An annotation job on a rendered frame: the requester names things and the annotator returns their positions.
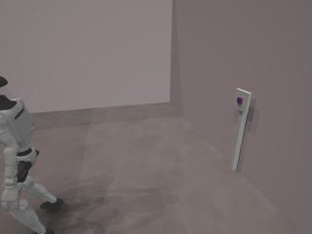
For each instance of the robot left hand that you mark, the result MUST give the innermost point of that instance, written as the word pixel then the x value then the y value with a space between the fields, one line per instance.
pixel 10 195

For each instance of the panel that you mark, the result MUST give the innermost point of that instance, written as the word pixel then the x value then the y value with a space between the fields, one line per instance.
pixel 241 122

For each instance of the robot right upper arm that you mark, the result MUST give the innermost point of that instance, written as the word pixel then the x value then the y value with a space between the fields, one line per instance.
pixel 29 117

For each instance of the humanoid robot torso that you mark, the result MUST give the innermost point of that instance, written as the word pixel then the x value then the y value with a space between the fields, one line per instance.
pixel 19 127

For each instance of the robot right thigh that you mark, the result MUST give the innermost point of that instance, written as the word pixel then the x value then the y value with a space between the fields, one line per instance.
pixel 28 181

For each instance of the robot left upper arm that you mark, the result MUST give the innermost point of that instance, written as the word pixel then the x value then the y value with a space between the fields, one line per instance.
pixel 6 137

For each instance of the button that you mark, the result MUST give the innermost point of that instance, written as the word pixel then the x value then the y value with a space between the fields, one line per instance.
pixel 239 100

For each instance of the left robot forearm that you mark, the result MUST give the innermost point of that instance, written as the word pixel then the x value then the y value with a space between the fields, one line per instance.
pixel 12 165

